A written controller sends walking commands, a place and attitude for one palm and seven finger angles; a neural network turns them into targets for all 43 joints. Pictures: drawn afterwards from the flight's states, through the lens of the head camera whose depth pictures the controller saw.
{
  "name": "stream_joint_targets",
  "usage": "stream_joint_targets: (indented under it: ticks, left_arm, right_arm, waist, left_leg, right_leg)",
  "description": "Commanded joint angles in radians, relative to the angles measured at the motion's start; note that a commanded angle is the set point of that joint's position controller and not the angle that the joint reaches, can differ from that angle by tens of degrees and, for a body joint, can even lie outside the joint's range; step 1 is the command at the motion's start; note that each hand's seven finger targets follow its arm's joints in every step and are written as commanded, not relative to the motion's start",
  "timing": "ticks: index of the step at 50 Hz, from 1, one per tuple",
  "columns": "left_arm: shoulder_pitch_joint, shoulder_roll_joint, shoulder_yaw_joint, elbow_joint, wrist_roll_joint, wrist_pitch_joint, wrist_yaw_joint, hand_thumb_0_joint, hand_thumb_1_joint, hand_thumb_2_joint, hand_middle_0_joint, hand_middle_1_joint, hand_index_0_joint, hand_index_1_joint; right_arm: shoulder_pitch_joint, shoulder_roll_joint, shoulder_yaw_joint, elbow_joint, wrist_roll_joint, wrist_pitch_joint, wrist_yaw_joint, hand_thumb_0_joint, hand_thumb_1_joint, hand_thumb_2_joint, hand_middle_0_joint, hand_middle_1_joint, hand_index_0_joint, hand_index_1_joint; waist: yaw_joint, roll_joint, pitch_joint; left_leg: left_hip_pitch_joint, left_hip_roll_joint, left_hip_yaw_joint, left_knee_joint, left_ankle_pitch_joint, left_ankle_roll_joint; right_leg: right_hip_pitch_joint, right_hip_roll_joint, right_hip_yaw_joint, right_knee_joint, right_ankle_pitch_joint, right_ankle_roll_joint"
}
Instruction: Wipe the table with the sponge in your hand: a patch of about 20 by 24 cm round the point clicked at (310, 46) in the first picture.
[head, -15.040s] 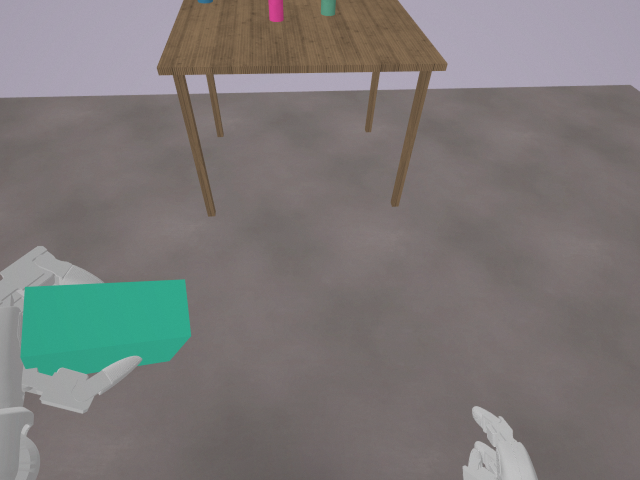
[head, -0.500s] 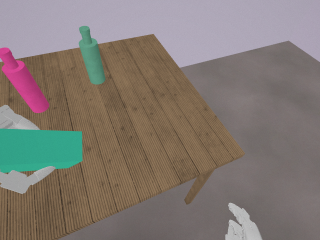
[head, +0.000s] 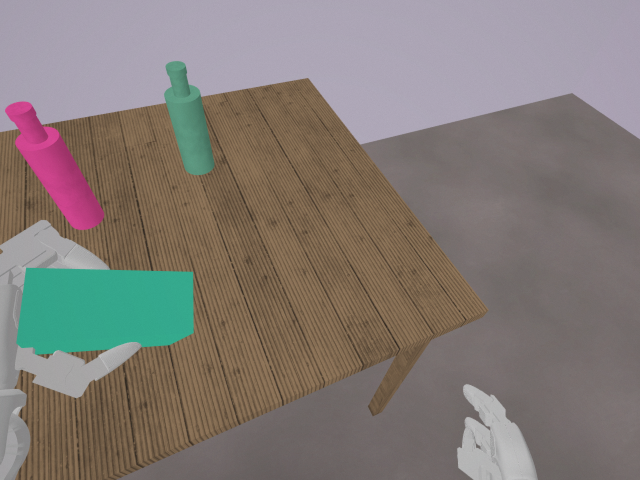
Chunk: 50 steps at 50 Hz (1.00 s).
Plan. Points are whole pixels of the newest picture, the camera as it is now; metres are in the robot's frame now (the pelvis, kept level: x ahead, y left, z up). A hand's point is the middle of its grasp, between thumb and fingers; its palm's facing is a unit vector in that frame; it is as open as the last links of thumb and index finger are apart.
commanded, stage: look again from close up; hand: left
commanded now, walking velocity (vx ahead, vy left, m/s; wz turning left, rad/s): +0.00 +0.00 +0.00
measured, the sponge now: (135, 312) +0.23 +0.21 +0.13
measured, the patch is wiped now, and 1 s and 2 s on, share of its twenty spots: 0.00 0.00 0.00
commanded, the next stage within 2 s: turn the palm down, sponge in hand in 0.06 s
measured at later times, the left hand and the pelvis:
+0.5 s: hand (103, 338) +0.21 +0.23 +0.13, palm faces +0.20 -0.75 -0.63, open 9.8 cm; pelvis -0.01 -0.02 -0.01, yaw +0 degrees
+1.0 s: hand (119, 323) +0.21 +0.21 +0.15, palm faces +0.26 -0.47 -0.84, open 9.8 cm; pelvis +0.01 -0.05 -0.02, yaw +1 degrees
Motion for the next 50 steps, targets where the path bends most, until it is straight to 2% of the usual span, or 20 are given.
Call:
stream_joint_targets:
  ticks: [1,7,8,9,10,11,12,14,17,18,22,23,27,28,29,35,41,43,48,50]
  left_arm:
    - [-0.078,0.182,0.123,-0.2,-0.011,-0.07,0.031,0.0,0.1,1.3,-1.2,-1.6,-1.2,-1.6]
    - [-0.065,0.173,0.113,-0.156,-0.009,-0.076,0.027,0.0,0.1,1.3,-1.2,-1.6,-1.2,-1.6]
    - [-0.939,0.938,0.363,-0.553,0.0,-0.209,0.045,0.0,0.1,1.3,-1.2,-1.6,-1.2,-1.6]
    - [-0.584,0.476,0.34,-0.004,0.111,0.004,-0.01,0.0,0.1,1.3,-1.2,-1.6,-1.2,-1.6]
    - [-0.485,0.382,0.179,0.031,0.061,0.026,-0.016,0.0,0.1,1.3,-1.2,-1.6,-1.2,-1.6]
    - [-0.387,0.391,0.234,0.043,0.058,0.058,-0.026,0.0,0.1,1.3,-1.2,-1.6,-1.2,-1.6]
    - [-0.403,0.276,0.147,0.034,-0.002,0.108,-0.069,0.0,0.1,1.3,-1.2,-1.6,-1.2,-1.6]
    - [-0.267,0.203,0.099,0.085,-0.078,0.201,-0.123,0.0,0.1,1.3,-1.2,-1.6,-1.2,-1.6]
    - [-0.215,0.265,0.051,0.031,0.025,0.274,-0.148,0.0,0.1,1.3,-1.2,-1.6,-1.2,-1.6]
    - [-0.22,0.288,0.057,-0.006,0.068,0.278,-0.136,0.0,0.1,1.3,-1.2,-1.6,-1.2,-1.6]
    - [-0.202,0.373,0.177,-0.124,0.114,0.142,-0.054,0.0,0.1,1.3,-1.2,-1.6,-1.2,-1.6]
    - [-0.255,0.458,0.263,-0.194,0.101,0.104,-0.025,0.0,0.1,1.3,-1.2,-1.6,-1.2,-1.6]
    - [-0.289,0.414,0.227,-0.162,0.16,0.018,0.074,0.0,0.1,1.3,-1.2,-1.6,-1.2,-1.6]
    - [-0.33,0.461,0.246,-0.155,0.189,0.038,0.092,0.0,0.1,1.3,-1.2,-1.6,-1.2,-1.6]
    - [-0.326,0.391,0.175,-0.108,0.203,0.061,0.094,0.0,0.1,1.3,-1.2,-1.6,-1.2,-1.6]
    - [-0.298,0.413,0.052,0.036,0.238,0.292,-0.048,0.0,0.1,1.3,-1.2,-1.6,-1.2,-1.6]
    - [-0.209,0.46,0.123,-0.102,0.268,0.221,-0.101,0.0,0.1,1.3,-1.2,-1.6,-1.2,-1.6]
    - [-0.152,0.532,0.229,-0.148,0.284,0.183,-0.059,0.0,0.1,1.3,-1.2,-1.6,-1.2,-1.6]
    - [-0.077,0.475,0.223,-0.132,0.344,0.222,0.06,0.0,0.1,1.3,-1.2,-1.6,-1.2,-1.6]
    - [-0.076,0.436,0.149,-0.105,0.365,0.286,0.071,0.0,0.1,1.3,-1.2,-1.6,-1.2,-1.6]
  right_arm:
    - [-0.072,-0.118,-0.048,-0.151,0.006,-0.061,-0.013,0.0,-0.9,-0.9,0.2,0.3,0.2,0.3]
    - [-0.063,-0.121,-0.048,-0.146,0.008,-0.063,-0.017,0.0,-0.9,-0.9,0.2,0.3,0.2,0.3]
    - [0.152,-0.221,0.112,-0.266,0.095,-0.027,-0.097,0.0,-0.9,-0.9,0.2,0.3,0.2,0.3]
    - [-0.099,-0.137,-0.08,-0.094,-0.046,-0.055,-0.062,0.0,-0.9,-0.9,0.2,0.3,0.2,0.3]
    - [-0.08,-0.196,-0.057,-0.109,-0.059,-0.071,-0.004,0.0,-0.9,-0.9,0.2,0.3,0.2,0.3]
    - [-0.04,-0.225,-0.084,-0.089,-0.037,-0.055,0.002,0.0,-0.9,-0.9,0.2,0.3,0.2,0.3]
    - [-0.1,-0.201,-0.064,-0.114,-0.025,-0.06,-0.005,0.0,-0.9,-0.9,0.2,0.3,0.2,0.3]
    - [-0.127,-0.196,-0.048,-0.106,0.017,-0.06,-0.007,0.0,-0.9,-0.9,0.2,0.3,0.2,0.3]
    - [-0.156,-0.2,-0.037,-0.14,0.03,-0.046,-0.001,0.0,-0.9,-0.9,0.2,0.3,0.2,0.3]
    - [-0.194,-0.186,-0.024,-0.161,0.043,-0.038,0.007,0.0,-0.9,-0.9,0.2,0.3,0.2,0.3]
    - [-0.167,-0.178,-0.049,-0.161,-0.012,-0.025,-0.01,0.0,-0.9,-0.9,0.2,0.3,0.2,0.3]
    - [-0.185,-0.176,-0.049,-0.162,-0.003,-0.026,-0.013,0.0,-0.9,-0.9,0.2,0.3,0.2,0.3]
    - [-0.135,-0.148,-0.058,-0.113,-0.025,-0.032,-0.027,0.0,-0.9,-0.9,0.2,0.3,0.2,0.3]
    - [-0.133,-0.155,-0.058,-0.107,-0.019,-0.028,-0.028,0.0,-0.9,-0.9,0.2,0.3,0.2,0.3]
    - [-0.13,-0.145,-0.055,-0.104,-0.023,-0.024,-0.03,0.0,-0.9,-0.9,0.2,0.3,0.2,0.3]
    - [-0.137,-0.17,-0.048,-0.141,0.013,0.036,-0.084,0.0,-0.9,-0.9,0.2,0.3,0.2,0.3]
    - [-0.132,-0.151,-0.053,-0.18,0.01,0.038,-0.095,0.0,-0.9,-0.9,0.2,0.3,0.2,0.3]
    - [-0.151,-0.14,-0.054,-0.177,0.013,0.025,-0.085,0.0,-0.9,-0.9,0.2,0.3,0.2,0.3]
    - [-0.11,-0.155,-0.073,-0.167,0.018,0.039,-0.066,0.0,-0.9,-0.9,0.2,0.3,0.2,0.3]
    - [-0.08,-0.169,-0.082,-0.174,0.017,0.058,-0.075,0.0,-0.9,-0.9,0.2,0.3,0.2,0.3]
  waist:
    - [-0.011,0.088,-0.197]
    - [-0.014,0.069,-0.157]
    - [-0.089,0.401,-0.224]
    - [0.051,0.287,-0.27]
    - [-0.009,0.178,-0.167]
    - [0.017,0.152,-0.3]
    - [0.036,0.197,-0.288]
    - [0.052,0.144,-0.19]
    - [0.042,0.018,-0.129]
    - [0.039,0.05,-0.125]
    - [0.028,-0.053,-0.187]
    - [0.035,-0.03,-0.225]
    - [0.028,0.197,-0.246]
    - [0.017,0.257,-0.231]
    - [0.009,0.265,-0.224]
    - [0.003,0.065,-0.18]
    - [0.046,-0.052,-0.258]
    - [0.08,0.013,-0.287]
    - [0.078,0.163,-0.26]
    - [0.066,0.112,-0.25]
  left_leg:
    - [-0.068,0.102,-0.093,-0.11,0.111,-0.036]
    - [-0.1,0.102,-0.098,-0.127,0.0,-0.019]
    - [-0.265,0.119,-0.156,-0.131,-0.118,0.031]
    - [-0.036,0.054,-0.03,-0.066,0.078,-0.054]
    - [-0.085,0.024,-0.061,-0.055,0.203,-0.076]
    - [0.032,0.046,-0.044,-0.02,0.282,-0.069]
    - [0.035,0.028,-0.035,-0.016,0.205,-0.063]
    - [-0.035,0.031,-0.045,-0.046,0.003,-0.052]
    - [-0.093,0.016,-0.054,-0.056,-0.039,-0.014]
    - [-0.091,0.014,-0.041,-0.05,-0.08,-0.011]
    - [-0.112,0.013,-0.05,0.009,-0.055,-0.007]
    - [-0.118,0.008,-0.044,0.02,-0.109,-0.007]
    - [-0.112,0.005,-0.029,0.07,-0.055,-0.02]
    - [-0.121,0.004,-0.029,0.073,-0.089,-0.021]
    - [-0.135,0.004,-0.024,0.083,-0.063,-0.021]
    - [-0.185,0.012,-0.007,0.114,-0.039,-0.007]
    - [-0.169,0.022,-0.033,0.166,0.076,-0.005]
    - [-0.153,0.015,-0.033,0.174,0.121,-0.009]
    - [-0.166,0.015,-0.025,0.163,0.167,-0.021]
    - [-0.186,0.025,-0.023,0.154,0.148,-0.02]
  right_leg:
    - [0.167,-0.073,0.089,-0.023,0.118,-0.004]
    - [0.134,-0.076,0.1,-0.063,0.004,-0.001]
    - [0.311,0.033,0.053,0.164,-0.125,0.06]
    - [0.106,0.017,0.018,0.105,-0.073,-0.034]
    - [0.033,0.015,-0.035,0.06,0.005,-0.037]
    - [0.04,0.031,-0.021,0.092,0.065,-0.034]
    - [0.031,0.008,-0.006,0.075,0.053,-0.029]
    - [0.031,-0.007,-0.012,0.063,-0.007,-0.029]
    - [0.01,0.004,-0.019,0.076,-0.059,-0.012]
    - [-0.01,0.014,-0.001,0.081,-0.105,-0.012]
    - [-0.034,0.014,0.004,0.093,-0.155,0.003]
    - [-0.036,0.017,0.032,0.092,-0.217,0.007]
    - [-0.057,-0.003,0.048,0.109,-0.168,-0.007]
    - [-0.081,-0.004,0.067,0.105,-0.19,-0.011]
    - [-0.068,-0.021,0.068,0.097,-0.167,-0.016]
    - [0.006,-0.069,0.162,0.012,-0.261,0.009]
    - [0.051,-0.079,0.192,0.055,-0.123,0.026]
    - [0.063,-0.063,0.205,0.085,-0.052,0.011]
    - [0.016,-0.045,0.166,0.138,0.085,-0.015]
    - [0.014,-0.05,0.15,0.138,0.077,-0.008]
